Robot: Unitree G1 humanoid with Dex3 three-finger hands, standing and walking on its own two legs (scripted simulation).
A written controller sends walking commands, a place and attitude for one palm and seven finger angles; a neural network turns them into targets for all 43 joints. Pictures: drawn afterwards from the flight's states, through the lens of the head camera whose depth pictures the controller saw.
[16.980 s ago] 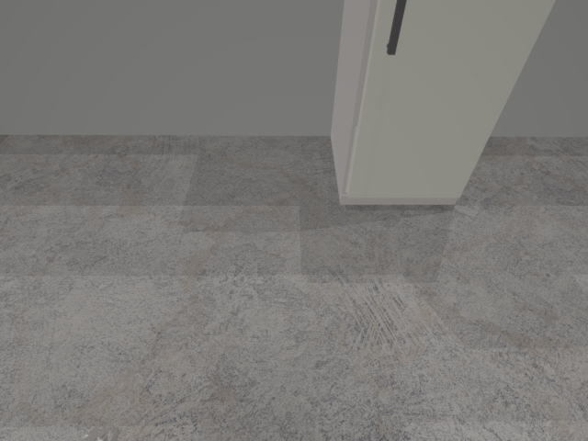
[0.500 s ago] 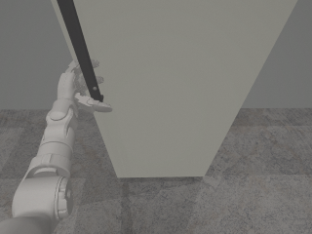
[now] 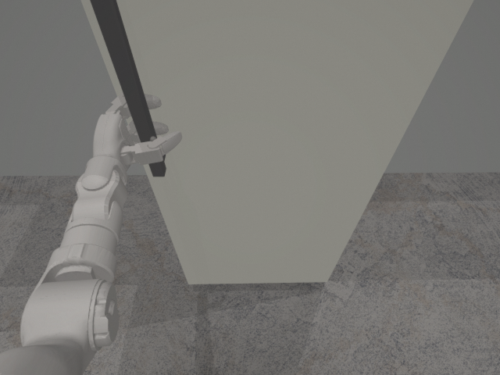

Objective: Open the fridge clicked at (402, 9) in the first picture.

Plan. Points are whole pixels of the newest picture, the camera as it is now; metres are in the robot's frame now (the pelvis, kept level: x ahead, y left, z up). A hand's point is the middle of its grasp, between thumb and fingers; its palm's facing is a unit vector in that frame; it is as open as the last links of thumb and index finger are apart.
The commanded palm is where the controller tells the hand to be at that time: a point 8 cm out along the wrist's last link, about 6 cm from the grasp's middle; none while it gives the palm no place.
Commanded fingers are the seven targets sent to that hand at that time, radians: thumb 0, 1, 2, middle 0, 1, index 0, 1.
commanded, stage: grip the handle and tug to test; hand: left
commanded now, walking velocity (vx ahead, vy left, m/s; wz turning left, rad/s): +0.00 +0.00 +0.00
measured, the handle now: (134, 79) +0.51 +0.17 +0.22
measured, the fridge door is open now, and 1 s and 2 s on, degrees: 0 0 12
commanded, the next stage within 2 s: pull the door a little, standing still in 0.94 s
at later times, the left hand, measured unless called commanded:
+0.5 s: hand (153, 138) +0.45 +0.15 +0.15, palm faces +0.01 -1.00 +0.00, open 5.6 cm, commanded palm +0.43 +0.20 +0.15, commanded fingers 0.00 0.90 0.90 -0.45 -1.40 -0.45 -1.40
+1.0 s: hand (154, 139) +0.45 +0.15 +0.15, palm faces +0.01 -1.00 +0.01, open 5.7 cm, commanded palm +0.40 +0.20 +0.15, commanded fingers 0.00 0.90 0.90 -0.45 -1.40 -0.45 -1.40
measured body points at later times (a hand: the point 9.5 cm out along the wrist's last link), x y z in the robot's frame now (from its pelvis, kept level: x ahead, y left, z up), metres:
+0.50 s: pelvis +0.00 +0.00 +0.00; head +0.03 +0.00 +0.45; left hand +0.45 +0.21 +0.15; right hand +0.07 -0.27 -0.12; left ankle +0.04 +0.13 -0.72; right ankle -0.03 -0.11 -0.72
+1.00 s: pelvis +0.02 +0.00 +0.00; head +0.04 -0.01 +0.45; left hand +0.44 +0.20 +0.15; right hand +0.09 -0.26 -0.11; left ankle +0.04 +0.13 -0.72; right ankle -0.03 -0.11 -0.72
